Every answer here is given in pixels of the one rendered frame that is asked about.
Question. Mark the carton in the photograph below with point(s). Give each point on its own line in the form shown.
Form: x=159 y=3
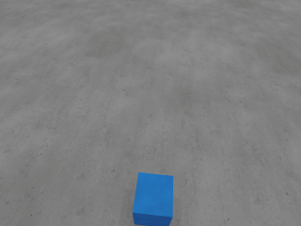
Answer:
x=153 y=204

